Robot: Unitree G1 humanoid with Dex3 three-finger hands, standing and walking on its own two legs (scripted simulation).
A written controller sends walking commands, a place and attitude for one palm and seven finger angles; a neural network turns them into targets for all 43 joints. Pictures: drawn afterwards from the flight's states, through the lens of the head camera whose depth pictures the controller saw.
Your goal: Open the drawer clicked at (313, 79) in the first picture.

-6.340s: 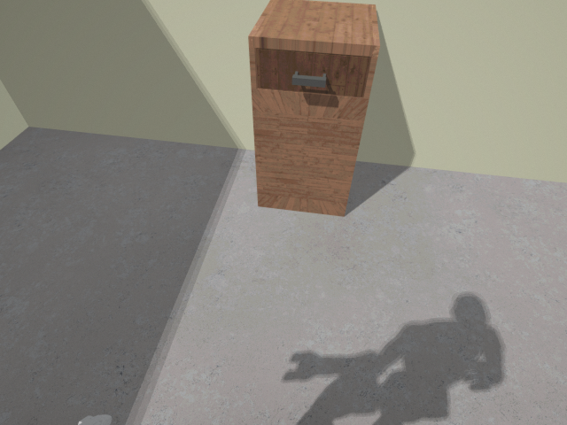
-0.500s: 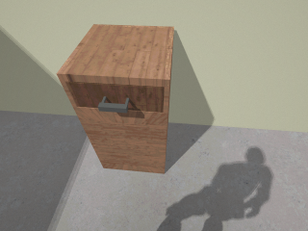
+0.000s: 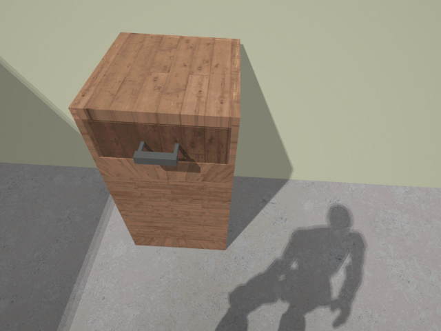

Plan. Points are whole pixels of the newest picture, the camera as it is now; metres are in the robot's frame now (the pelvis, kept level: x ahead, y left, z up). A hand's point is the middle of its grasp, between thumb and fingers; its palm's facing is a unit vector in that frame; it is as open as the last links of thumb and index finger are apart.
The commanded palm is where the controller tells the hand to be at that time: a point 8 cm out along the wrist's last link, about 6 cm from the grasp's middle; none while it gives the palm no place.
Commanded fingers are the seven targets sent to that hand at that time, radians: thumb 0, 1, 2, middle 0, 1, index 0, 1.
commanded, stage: look again from close up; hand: left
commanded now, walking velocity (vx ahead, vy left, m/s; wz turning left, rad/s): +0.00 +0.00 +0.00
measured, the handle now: (157, 152) +0.56 +0.21 -0.07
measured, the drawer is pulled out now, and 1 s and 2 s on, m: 0.00 0.00 0.00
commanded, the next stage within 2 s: shuffle to correct the standing spot in 0.50 s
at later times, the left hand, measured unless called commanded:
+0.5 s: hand out of the picture +0.03 +0.18 -0.18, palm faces +0.03 -0.98 -0.20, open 7.3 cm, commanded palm none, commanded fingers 0.00 0.90 0.90 -0.20 -0.30 -0.20 -0.30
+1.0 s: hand out of the picture -0.07 +0.16 -0.18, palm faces +0.09 -0.98 -0.16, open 7.3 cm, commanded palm none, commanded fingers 0.00 0.90 0.90 -0.20 -0.30 -0.20 -0.30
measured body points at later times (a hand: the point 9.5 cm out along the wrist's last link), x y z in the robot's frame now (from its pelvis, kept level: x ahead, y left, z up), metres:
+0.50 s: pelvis -0.02 +0.00 -0.01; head -0.04 +0.00 +0.44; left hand +0.03 +0.23 -0.16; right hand +0.02 -0.23 -0.16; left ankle -0.03 +0.12 -0.74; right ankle +0.00 -0.14 -0.74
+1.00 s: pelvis +0.00 +0.01 -0.01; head -0.01 +0.00 +0.44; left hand -0.07 +0.21 -0.17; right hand -0.06 -0.21 -0.17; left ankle -0.03 +0.12 -0.74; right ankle +0.00 -0.14 -0.74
